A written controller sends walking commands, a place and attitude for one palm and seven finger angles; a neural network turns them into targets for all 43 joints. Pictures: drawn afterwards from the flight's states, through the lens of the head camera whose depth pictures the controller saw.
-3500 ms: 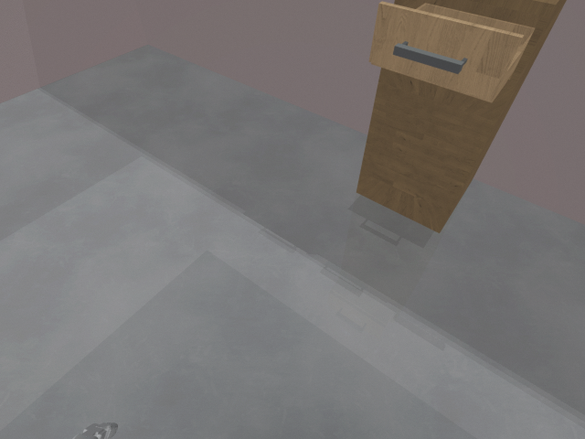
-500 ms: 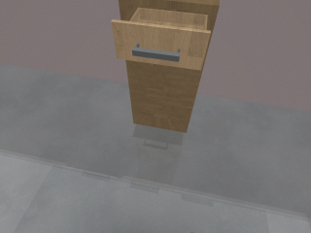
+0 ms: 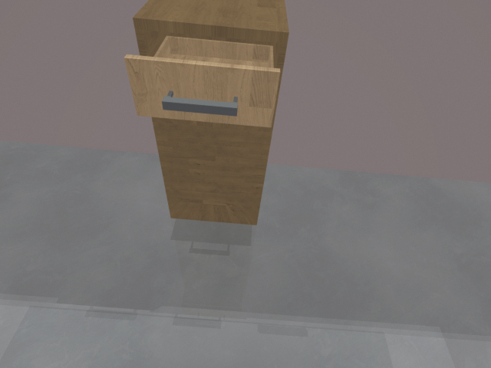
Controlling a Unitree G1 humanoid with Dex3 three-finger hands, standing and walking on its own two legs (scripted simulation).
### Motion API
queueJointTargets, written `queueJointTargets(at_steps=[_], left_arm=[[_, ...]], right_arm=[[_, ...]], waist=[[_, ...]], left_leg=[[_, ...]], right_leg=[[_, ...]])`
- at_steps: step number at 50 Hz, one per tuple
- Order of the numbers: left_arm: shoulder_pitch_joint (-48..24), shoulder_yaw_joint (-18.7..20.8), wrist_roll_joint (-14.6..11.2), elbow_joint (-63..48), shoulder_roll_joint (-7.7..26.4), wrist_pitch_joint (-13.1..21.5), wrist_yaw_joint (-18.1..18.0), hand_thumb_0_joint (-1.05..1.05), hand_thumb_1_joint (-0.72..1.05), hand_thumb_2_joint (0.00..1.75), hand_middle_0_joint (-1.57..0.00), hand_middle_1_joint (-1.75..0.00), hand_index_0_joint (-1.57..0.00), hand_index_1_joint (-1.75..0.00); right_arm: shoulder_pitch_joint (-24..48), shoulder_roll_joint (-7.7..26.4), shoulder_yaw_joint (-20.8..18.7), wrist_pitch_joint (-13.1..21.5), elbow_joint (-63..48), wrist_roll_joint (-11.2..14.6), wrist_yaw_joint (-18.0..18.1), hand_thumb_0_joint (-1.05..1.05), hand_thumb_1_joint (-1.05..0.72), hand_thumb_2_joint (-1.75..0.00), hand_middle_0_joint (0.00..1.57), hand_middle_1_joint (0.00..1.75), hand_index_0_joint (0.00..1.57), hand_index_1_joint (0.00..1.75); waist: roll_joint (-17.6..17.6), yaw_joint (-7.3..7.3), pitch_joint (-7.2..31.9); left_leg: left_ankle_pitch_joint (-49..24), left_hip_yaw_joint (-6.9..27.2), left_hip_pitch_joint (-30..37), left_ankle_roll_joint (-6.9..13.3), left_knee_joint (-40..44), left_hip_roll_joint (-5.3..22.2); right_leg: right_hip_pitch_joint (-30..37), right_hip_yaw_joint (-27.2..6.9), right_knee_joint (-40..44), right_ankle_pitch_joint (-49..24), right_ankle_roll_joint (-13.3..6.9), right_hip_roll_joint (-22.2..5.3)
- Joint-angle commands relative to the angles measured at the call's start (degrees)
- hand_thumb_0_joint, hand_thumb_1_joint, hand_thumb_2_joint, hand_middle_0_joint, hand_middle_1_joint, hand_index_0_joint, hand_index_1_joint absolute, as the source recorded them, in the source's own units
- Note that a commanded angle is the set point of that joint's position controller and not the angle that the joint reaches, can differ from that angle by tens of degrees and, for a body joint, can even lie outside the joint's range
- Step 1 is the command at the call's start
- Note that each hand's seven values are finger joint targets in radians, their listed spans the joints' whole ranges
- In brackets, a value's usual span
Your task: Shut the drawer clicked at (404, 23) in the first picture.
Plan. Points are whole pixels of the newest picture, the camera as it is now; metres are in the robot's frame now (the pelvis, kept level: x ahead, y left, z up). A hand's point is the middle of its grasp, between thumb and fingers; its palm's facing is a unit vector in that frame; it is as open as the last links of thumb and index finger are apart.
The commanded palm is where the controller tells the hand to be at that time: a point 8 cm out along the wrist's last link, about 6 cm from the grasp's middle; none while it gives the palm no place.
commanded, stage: take the last steps up to it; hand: left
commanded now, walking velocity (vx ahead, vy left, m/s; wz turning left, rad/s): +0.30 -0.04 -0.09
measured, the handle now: (201, 101) +0.73 +0.14 +0.05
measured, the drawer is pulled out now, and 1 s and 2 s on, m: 0.17 0.17 0.17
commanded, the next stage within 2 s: come to a stop and stand still in 0.72 s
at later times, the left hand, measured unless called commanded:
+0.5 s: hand (178, 358) +0.18 +0.12 -0.16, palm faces +0.03 -0.98 -0.21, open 7.2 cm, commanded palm none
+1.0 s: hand (177, 301) +0.29 +0.15 -0.18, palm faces +0.03 -0.98 -0.17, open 7.4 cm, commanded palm none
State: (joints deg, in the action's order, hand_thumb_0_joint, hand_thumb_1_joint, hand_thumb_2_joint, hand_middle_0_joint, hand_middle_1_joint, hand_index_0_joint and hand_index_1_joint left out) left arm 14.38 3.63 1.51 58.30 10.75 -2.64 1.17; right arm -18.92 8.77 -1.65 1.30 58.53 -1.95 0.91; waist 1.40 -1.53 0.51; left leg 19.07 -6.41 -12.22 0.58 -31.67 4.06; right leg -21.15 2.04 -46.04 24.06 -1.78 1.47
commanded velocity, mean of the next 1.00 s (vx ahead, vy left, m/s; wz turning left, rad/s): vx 0.14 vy -0.02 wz -0.01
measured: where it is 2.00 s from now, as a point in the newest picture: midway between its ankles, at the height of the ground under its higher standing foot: outside the picture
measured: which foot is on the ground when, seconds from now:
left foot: down 0.00-0.34, up 0.36-0.70, down 0.72-1.00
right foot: up 0.00-0.30, down 0.32-0.72, up 0.74-1.00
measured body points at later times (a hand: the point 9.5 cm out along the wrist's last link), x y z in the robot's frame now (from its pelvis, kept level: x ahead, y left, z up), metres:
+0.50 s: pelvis +0.13 -0.06 +0.00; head +0.14 -0.06 +0.45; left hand +0.18 +0.18 -0.15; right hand +0.09 -0.28 -0.16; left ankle +0.10 +0.07 -0.66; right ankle +0.13 -0.16 -0.74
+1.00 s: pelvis +0.27 -0.03 +0.01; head +0.29 -0.01 +0.45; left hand +0.29 +0.20 -0.16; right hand +0.31 -0.26 -0.14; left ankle +0.29 +0.06 -0.74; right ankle +0.29 -0.16 -0.70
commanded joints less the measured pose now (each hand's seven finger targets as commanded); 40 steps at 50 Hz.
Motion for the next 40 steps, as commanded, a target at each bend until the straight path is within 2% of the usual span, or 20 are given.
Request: queueJointTargets(at_steps=[1, 4, 7, 10, 13, 14, 15, 16, 17, 18, 19, 21, 23, 31, 34, 35, 36, 37, 38, 40], left_arm=[[-3.76, 1.46, 0.40, -4.73, 3.36, 2.94, 0.99, 0.00, 0.90, 0.90, -0.20, -0.30, -0.20, -0.30], [-3.33, 0.62, 0.07, -3.73, 1.93, 2.94, 0.96, 0.00, 0.90, 0.90, -0.20, -0.30, -0.20, -0.30], [-7.42, -0.10, 0.03, -4.27, 0.92, 3.23, 0.87, 0.00, 0.90, 0.90, -0.20, -0.30, -0.20, -0.30], [-9.63, -0.32, -0.18, -4.38, 0.44, 3.66, 0.88, 0.00, 0.90, 0.90, -0.20, -0.30, -0.20, -0.30], [-6.54, 0.15, -0.15, -2.64, 0.70, 4.26, 0.82, 0.00, 0.90, 0.90, -0.20, -0.30, -0.20, -0.30], [-1.90, 0.56, -0.09, -0.82, 1.62, 4.62, 0.64, 0.00, 0.90, 0.90, -0.20, -0.30, -0.20, -0.30], [5.49, 1.19, 0.01, 1.67, 4.60, 5.18, 0.23, 0.00, 0.90, 0.90, -0.20, -0.30, -0.20, -0.30], [13.86, 2.66, 0.39, 4.12, 10.52, 5.97, -0.60, 0.00, 0.90, 0.90, -0.20, -0.30, -0.20, -0.30], [18.84, 2.95, -0.61, 5.22, 13.98, 5.85, -1.08, 0.00, 0.90, 0.90, -0.20, -0.30, -0.20, -0.30], [15.75, 2.63, -0.81, 5.09, 13.13, 5.83, -1.38, 0.00, 0.90, 0.90, -0.20, -0.30, -0.20, -0.30], [10.96, 2.01, -0.70, 3.93, 10.14, 5.77, -1.54, 0.00, 0.90, 0.90, -0.20, -0.30, -0.20, -0.30], [4.98, 0.73, -0.23, 2.10, 4.36, 5.97, -2.20, 0.00, 0.90, 0.90, -0.20, -0.30, -0.20, -0.30], [3.91, 0.00, 0.03, 1.76, 3.01, 6.58, -2.24, 0.00, 0.90, 0.90, -0.20, -0.30, -0.20, -0.30], [6.06, 0.20, 0.14, 3.44, 6.49, 6.75, -2.00, 0.00, 0.90, 0.90, -0.20, -0.30, -0.20, -0.30], [5.13, 0.34, -0.20, 3.60, 6.11, 5.86, -1.92, 0.00, 0.90, 0.90, -0.20, -0.30, -0.20, -0.30], [6.32, -0.03, -0.23, 3.14, 4.44, 5.45, -1.66, 0.00, 0.90, 0.90, -0.20, -0.30, -0.20, -0.30], [7.16, -0.35, -0.80, 1.93, 1.28, 5.26, -1.27, 0.00, 0.90, 0.90, -0.20, -0.30, -0.20, -0.30], [5.63, -0.55, -0.39, 0.25, 2.20, 5.32, -1.49, 0.00, 0.90, 0.90, -0.20, -0.30, -0.20, -0.30], [3.52, -0.43, -0.32, 0.37, 2.26, 5.18, -1.53, 0.00, 0.90, 0.90, -0.20, -0.30, -0.20, -0.30], [3.99, -0.31, -0.23, 1.40, 1.77, 5.21, -0.84, 0.00, 0.90, 0.90, -0.20, -0.30, -0.20, -0.30]], right_arm=[[-3.03, 8.40, -1.31, 1.67, -0.76, 0.11, 1.18, 0.00, -0.90, -0.90, 0.20, 0.30, 0.20, 0.30], [-6.32, 7.47, -1.32, 2.50, 1.14, 0.40, 1.23, 0.00, -0.90, -0.90, 0.20, 0.30, 0.20, 0.30], [-10.45, 7.02, -1.37, 2.53, 3.37, 0.21, 1.21, 0.00, -0.90, -0.90, 0.20, 0.30, 0.20, 0.30], [-10.94, 7.66, -1.99, 2.08, 4.71, -0.06, 0.86, 0.00, -0.90, -0.90, 0.20, 0.30, 0.20, 0.30], [-9.42, 7.82, -2.19, 1.71, 5.15, 0.00, 0.75, 0.00, -0.90, -0.90, 0.20, 0.30, 0.20, 0.30], [-8.56, 7.45, -2.05, 1.62, 5.25, 0.22, 0.69, 0.00, -0.90, -0.90, 0.20, 0.30, 0.20, 0.30], [-7.82, 6.79, -2.01, 1.81, 5.18, 0.82, 0.27, 0.00, -0.90, -0.90, 0.20, 0.30, 0.20, 0.30], [-8.02, 2.98, -1.24, 2.22, 4.01, 1.54, -0.28, 0.00, -0.90, -0.90, 0.20, 0.30, 0.20, 0.30], [-3.79, 3.03, -0.79, 2.04, 1.06, 1.46, -0.27, 0.00, -0.90, -0.90, 0.20, 0.30, 0.20, 0.30], [-1.37, 3.74, -1.48, 1.55, 1.07, 1.34, -0.36, 0.00, -0.90, -0.90, 0.20, 0.30, 0.20, 0.30], [0.35, 3.63, -1.90, 1.30, 0.89, 1.12, -0.47, 0.00, -0.90, -0.90, 0.20, 0.30, 0.20, 0.30], [-0.10, 2.39, -2.01, 0.59, 1.86, 0.42, -0.85, 0.00, -0.90, -0.90, 0.20, 0.30, 0.20, 0.30], [-2.40, 0.93, -1.84, -0.15, 2.57, 0.29, -1.11, 0.00, -0.90, -0.90, 0.20, 0.30, 0.20, 0.30], [6.14, 2.32, -1.52, 0.68, -1.76, 0.73, -2.39, 0.00, -0.90, -0.90, 0.20, 0.30, 0.20, 0.30], [1.08, 4.35, -1.67, 1.39, -0.15, 0.48, -1.87, 0.00, -0.90, -0.90, 0.20, 0.30, 0.20, 0.30], [-4.15, 7.75, -2.38, 1.71, 1.06, 0.21, -1.42, 0.00, -0.90, -0.90, 0.20, 0.30, 0.20, 0.30], [-9.36, 13.55, -3.57, 1.92, 1.70, -0.50, -0.71, 0.00, -0.90, -0.90, 0.20, 0.30, 0.20, 0.30], [-10.84, 14.81, -3.45, 1.34, 2.04, -0.03, -0.20, 0.00, -0.90, -0.90, 0.20, 0.30, 0.20, 0.30], [-7.02, 13.32, -3.08, 1.32, 1.37, 0.32, 0.36, 0.00, -0.90, -0.90, 0.20, 0.30, 0.20, 0.30], [0.39, 8.49, -1.69, 2.09, -0.76, 0.69, 0.62, 0.00, -0.90, -0.90, 0.20, 0.30, 0.20, 0.30]], waist=[[-8.68, 0.65, -9.38], [-9.23, 0.04, -6.25], [-8.93, -1.81, -6.67], [-10.79, -2.57, -6.45], [-10.79, -0.56, -5.65], [-8.66, 1.85, -3.47], [-3.46, 5.32, 0.71], [10.33, 8.34, 5.86], [13.97, 9.28, 5.27], [12.58, 8.43, 3.28], [9.92, 6.66, -1.53], [3.50, 2.91, -5.88], [3.82, 0.69, -5.59], [5.76, 1.82, -6.30], [1.51, -1.33, -5.17], [-6.76, -3.13, -2.75], [-20.53, -4.43, 0.20], [-20.75, -4.70, 1.41], [-16.58, -3.88, -0.51], [-8.27, -0.51, -2.64]], left_leg=[[10.56, 17.43, 1.76, 6.48, 25.70, 14.81], [-3.73, 9.89, 7.13, 6.65, 23.17, 12.31], [-14.02, 7.58, 10.06, 7.39, 21.30, 12.89], [-14.74, 6.37, 8.74, 7.19, 19.41, 13.09], [-13.48, 4.96, 4.67, 5.76, 15.11, 12.08], [-14.14, 3.44, 2.60, 4.34, 10.09, 10.38], [-14.43, 0.62, -2.87, 2.65, 0.62, 8.09], [-0.65, -4.44, -16.50, -0.02, -15.73, 2.97], [15.90, -0.60, -24.50, -0.25, -29.77, -0.69], [12.86, 4.25, -25.38, 0.48, -36.11, 1.76], [8.07, 5.18, -26.55, 0.58, -38.84, 3.50], [1.32, 4.88, -22.86, -0.32, -35.57, 5.82], [-1.26, 3.08, -19.06, -1.50, -30.31, 5.25], [-4.62, -0.49, -11.18, -1.02, -8.27, 2.43], [-8.82, -2.30, 2.54, -0.64, 1.23, 0.21], [-8.11, 2.72, 10.64, 0.80, 4.72, 3.15], [-8.51, 19.64, 15.89, 5.76, 12.58, 16.20], [-5.13, 28.02, 14.72, 9.23, 18.26, 21.00], [-3.12, 26.90, 10.33, 10.32, 19.49, 21.02], [-7.36, 18.49, 5.17, 9.73, 19.54, 17.62]], right_leg=[[-16.25, -2.31, -15.91, -5.59, 0.98, -4.46], [-15.29, 0.02, -11.25, -8.60, 2.01, -5.56], [-13.77, 2.16, -2.76, -7.36, 2.51, -6.33], [-8.33, 4.67, 5.37, -5.35, 2.17, -5.41], [1.64, 6.62, 13.31, -8.79, 1.35, -3.67], [9.38, 7.60, 17.74, -11.42, 0.80, -2.36], [21.37, 3.90, 20.08, -12.56, -0.74, -4.92], [34.65, -12.96, 24.51, -6.75, -5.41, -19.19], [34.35, -27.13, 31.84, -9.08, -9.06, -27.16], [27.11, -26.45, 33.90, -2.02, -9.40, -26.78], [20.44, -24.01, 36.04, 4.53, -8.98, -25.59], [11.35, -13.50, 36.57, -2.22, -7.49, -21.82], [8.34, -5.66, 36.28, -12.07, -6.40, -18.96], [9.42, -2.10, 33.11, -17.27, -6.55, -18.12], [5.32, 0.77, 24.56, -14.68, -4.05, -14.42], [0.75, 3.02, 13.84, -11.76, -2.39, -10.49], [-7.55, 8.53, -2.13, 3.08, 0.45, -3.62], [-10.99, 4.24, -14.55, 11.75, 0.30, -1.89], [-13.10, 0.82, -21.06, 8.54, -0.24, -4.48], [-12.41, -0.78, -22.17, 0.63, 0.38, -7.53]])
